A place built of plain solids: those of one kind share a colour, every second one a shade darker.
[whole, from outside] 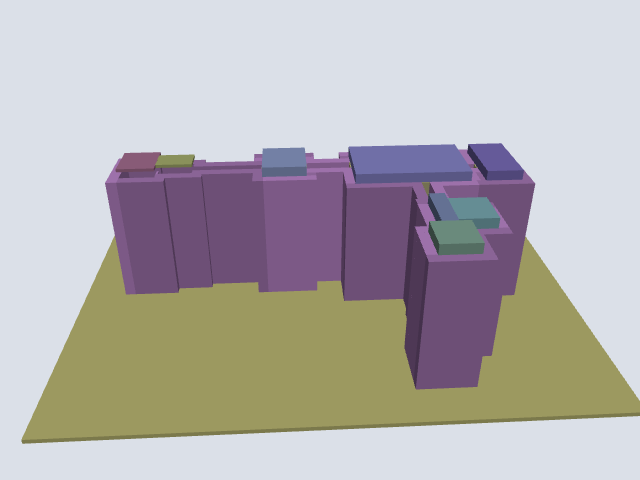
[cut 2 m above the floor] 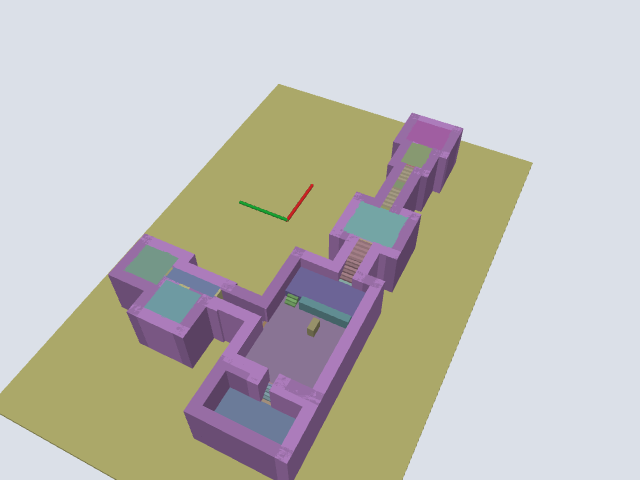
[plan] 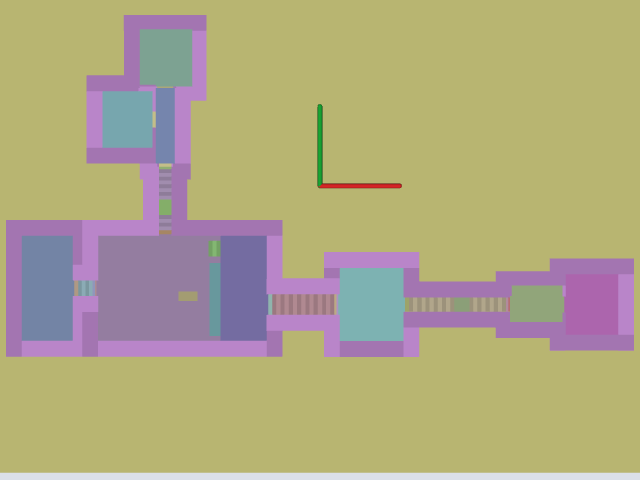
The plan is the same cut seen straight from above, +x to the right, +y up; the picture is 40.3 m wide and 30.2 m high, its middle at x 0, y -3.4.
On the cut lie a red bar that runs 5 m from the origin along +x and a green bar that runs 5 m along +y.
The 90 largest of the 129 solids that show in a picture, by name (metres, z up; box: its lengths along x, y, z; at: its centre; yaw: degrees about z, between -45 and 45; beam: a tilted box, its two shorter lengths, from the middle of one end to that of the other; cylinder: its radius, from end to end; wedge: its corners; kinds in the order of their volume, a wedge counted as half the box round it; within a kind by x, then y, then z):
{
 "wall_1": {"box": [1.0, 8.6, 13.03], "at": [-19.26, -6.44, 3.81]},
 "wall_2": {"box": [5.2, 1.0, 13.03], "at": [-17.16, -10.24, 3.81]},
 "wall_3": {"box": [5.2, 1.0, 13.03], "at": [-17.16, -2.64, 3.81]},
 "wall_4": {"box": [1.0, 3.72, 13.03], "at": [-15.06, -8.88, 3.81]},
 "wall_5": {"box": [1.0, 3.72, 13.03], "at": [-15.06, -4.0, 3.81]},
 "wall_6": {"box": [1.6, 1.0, 13.03], "at": [-14.76, -7.43, 3.81]},
 "wall_7": {"box": [1.6, 1.0, 13.03], "at": [-14.76, -5.45, 3.81]},
 "wall_8": {"box": [1.0, 3.72, 13.03], "at": [-14.46, -8.88, 3.81]},
 "wall_9": {"box": [1.0, 3.72, 13.03], "at": [-14.46, -4.0, 3.81]},
 "wall_10": {"box": [1.0, 5.55, 13.03], "at": [-14.19, 4.18, 3.81]},
 "wall_11": {"box": [3.27, 1.0, 13.03], "at": [-13.06, 6.46, 3.81]},
 "wall_12": {"box": [4.74, 1.0, 13.03], "at": [-12.59, -2.64, 3.81]},
 "wall_13": {"box": [4.35, 1.0, 13.03], "at": [-12.51, 1.91, 3.81]},
 "wall_14": {"box": [1.0, 4.6, 13.03], "at": [-11.84, 8.46, 3.81]},
 "wall_15": {"box": [1.09, 0.3, 13.03], "at": [-10.88, 6.11, 3.81]},
 "wall_16": {"box": [1.0, 1.9, 13.03], "at": [-10.84, 1.36, 3.81]},
 "wall_17": {"box": [1.11, 1.0, 13.03], "at": [-10.78, 0.91, 3.81]},
 "wall_18": {"box": [1.0, 4.55, 13.03], "at": [-10.63, -0.86, 3.81]},
 "wall_19": {"box": [0.2, 1.39, 13.03], "at": [-10.44, 2.99, 3.81]},
 "wall_20": {"box": [0.2, 1.38, 13.03], "at": [-10.44, 5.38, 3.81]},
 "wall_21": {"box": [5.2, 1.0, 13.03], "at": [-9.74, 10.26, 3.81]},
 "wall_22": {"box": [1.0, 4.55, 13.03], "at": [-8.85, -0.86, 3.81]},
 "wall_23": {"box": [1.11, 1.0, 13.03], "at": [-8.69, 0.91, 3.81]},
 "wall_24": {"box": [12.6, 1.0, 13.03], "at": [-8.66, -10.24, 3.81]},
 "wall_25": {"box": [1.0, 5.95, 13.03], "at": [-8.64, 3.38, 3.81]},
 "wall_26": {"box": [1.91, 1.0, 13.03], "at": [-8.09, 5.86, 3.81]},
 "wall_27": {"box": [1.0, 5.4, 13.03], "at": [-7.64, 8.06, 3.81]},
 "wall_28": {"box": [6.9, 1.0, 13.03], "at": [-5.8, -2.64, 3.81]},
 "wall_29": {"box": [1.0, 2.54, 13.03], "at": [-2.86, -9.47, 3.81]},
 "wall_30": {"box": [1.0, 4.58, 13.03], "at": [-2.86, -4.43, 3.81]},
 "wall_31": {"box": [4.61, 1.0, 13.03], "at": [-1.06, -8.61, 3.81]},
 "wall_32": {"box": [4.61, 1.0, 13.03], "at": [-1.06, -6.31, 3.81]},
 "wall_33": {"box": [1.0, 2.56, 13.03], "at": [0.75, -9.48, 3.81]},
 "wall_34": {"box": [1.0, 2.56, 13.03], "at": [0.75, -5.44, 3.81]},
 "wall_35": {"box": [6.0, 1.0, 13.03], "at": [3.25, -10.26, 3.81]},
 "wall_36": {"box": [6.0, 1.0, 13.03], "at": [3.25, -4.66, 3.81]},
 "wall_37": {"box": [1.0, 2.76, 13.03], "at": [5.75, -9.38, 3.81]},
 "wall_38": {"box": [1.0, 2.76, 13.03], "at": [5.75, -5.54, 3.81]},
 "wall_39": {"box": [6.82, 1.0, 13.03], "at": [8.65, -8.41, 3.81]},
 "wall_40": {"box": [6.82, 1.0, 13.03], "at": [8.65, -6.51, 3.81]},
 "wall_41": {"box": [1.0, 1.56, 13.03], "at": [11.56, -8.78, 3.81]},
 "wall_42": {"box": [1.0, 1.56, 13.03], "at": [11.56, -6.14, 3.81]},
 "wall_43": {"box": [4.4, 1.0, 13.03], "at": [13.26, -9.06, 3.81]},
 "wall_44": {"box": [4.4, 1.0, 13.03], "at": [13.26, -5.86, 3.81]},
 "wall_45": {"box": [1.0, 1.71, 13.03], "at": [14.96, -9.51, 3.81]},
 "wall_46": {"box": [1.0, 1.71, 13.03], "at": [14.96, -5.41, 3.81]},
 "wall_47": {"box": [5.3, 1.0, 13.03], "at": [17.11, -9.86, 3.81]},
 "wall_48": {"box": [5.3, 1.0, 13.03], "at": [17.11, -5.06, 3.81]},
 "wall_49": {"box": [1.0, 5.8, 13.03], "at": [19.26, -7.46, 3.81]},
 "ground_under_all_1": {"box": [48.73, 32.41, 0.4], "at": [-0.7, -1.84, -2.36]},
 "ceil_hall_1": {"box": [10.8, 6.8, 5.88], "at": [-8.66, -6.44, 8.33]},
 "floor_hall_1": {"box": [10.8, 6.8, 3.5], "at": [-8.66, -6.44, -0.96]},
 "ceil_vestibule_1": {"box": [3.4, 6.8, 7.87], "at": [-17.16, -6.44, 7.34]},
 "floor_offices_1": {"box": [4.2, 4.8, 7.34], "at": [3.25, -7.46, 0.96]},
 "floor_records_1": {"box": [3.5, 4.0, 10.43], "at": [17.11, -7.46, 2.51]},
 "ceil_deposit_room_1": {"box": [3.35, 3.75, 10.13], "at": [-12.11, 4.18, 6.21]},
 "ceil_strong_room_1": {"box": [3.4, 3.6, 10.13], "at": [-9.74, 8.06, 6.21]},
 "floor_staff_1": {"box": [3.0, 6.8, 4.27], "at": [-4.76, -6.44, -0.57]},
 "floor_records_lobby_1": {"box": [3.4, 2.4, 10.43], "at": [13.66, -7.46, 2.51]},
 "ceil_strong_passage_1": {"box": [1.4, 4.95, 10.13], "at": [-9.74, 3.78, 6.21]},
 "ceil_offices_1": {"box": [4.2, 4.8, 3.39], "at": [3.25, -7.46, 9.58]},
 "floor_vestibule_1": {"box": [3.4, 6.8, 2.71], "at": [-17.16, -6.44, -1.35]},
 "step_top_1": {"box": [0.28, 0.9, 8.18], "at": [7.03, -7.46, 1.38]},
 "step_top_2": {"box": [0.28, 0.9, 8.32], "at": [7.29, -7.46, 1.45]},
 "step_top_3": {"box": [0.28, 0.9, 8.46], "at": [7.55, -7.46, 1.52]},
 "step_top_4": {"box": [0.28, 0.9, 8.6], "at": [7.81, -7.46, 1.59]},
 "step_top_5": {"box": [0.28, 0.9, 8.74], "at": [8.07, -7.46, 1.66]},
 "step_top_6": {"box": [0.28, 0.9, 8.88], "at": [8.33, -7.46, 1.73]},
 "step_top_7": {"box": [0.28, 0.9, 9.17], "at": [9.52, -7.46, 1.87]},
 "step_top_8": {"box": [0.28, 0.9, 9.31], "at": [9.78, -7.46, 1.94]},
 "step_top_9": {"box": [0.28, 0.9, 9.45], "at": [10.04, -7.46, 2.01]},
 "step_top_10": {"box": [0.28, 0.9, 9.59], "at": [10.3, -7.46, 2.08]},
 "step_top_11": {"box": [0.28, 0.9, 9.73], "at": [10.56, -7.46, 2.15]},
 "step_top_12": {"box": [0.28, 0.9, 9.87], "at": [10.81, -7.46, 2.23]},
 "step_top_13": {"box": [0.28, 0.9, 10.01], "at": [11.07, -7.46, 2.3]},
 "step_top_14": {"box": [0.28, 0.9, 10.15], "at": [11.33, -7.46, 2.37]},
 "step_top_15": {"box": [0.28, 0.9, 10.29], "at": [11.59, -7.46, 2.44]},
 "step_grand_1": {"box": [0.28, 1.3, 5.61], "at": [-1.31, -7.46, 0.1]},
 "step_grand_2": {"box": [0.28, 1.3, 5.81], "at": [-1.04, -7.46, 0.19]},
 "step_grand_3": {"box": [0.28, 1.3, 6.0], "at": [-0.78, -7.46, 0.29]},
 "step_grand_4": {"box": [0.28, 1.3, 6.19], "at": [-0.52, -7.46, 0.39]},
 "step_grand_5": {"box": [0.28, 1.3, 6.38], "at": [-0.26, -7.46, 0.48]},
 "step_grand_6": {"box": [0.28, 1.3, 6.57], "at": [0.0, -7.46, 0.58]},
 "step_grand_7": {"box": [0.28, 1.3, 6.77], "at": [0.26, -7.46, 0.67]},
 "step_grand_8": {"box": [0.28, 1.3, 6.96], "at": [0.52, -7.46, 0.77]},
 "step_grand_9": {"box": [0.28, 1.3, 7.15], "at": [0.78, -7.46, 0.86]},
 "floor_top_l1a_1": {"box": [0.95, 0.9, 9.03], "at": [8.92, -7.46, 1.8]},
 "ceil_records_1": {"box": [3.5, 4.0, 0.3], "at": [17.11, -7.46, 11.12]},
 "counter_top_1": {"box": [0.7, 4.6, 1.08], "at": [-6.61, -7.14, 1.33]},
 "ceil_records_lobby_1": {"box": [3.4, 2.4, 0.3], "at": [13.66, -7.46, 11.12]}
}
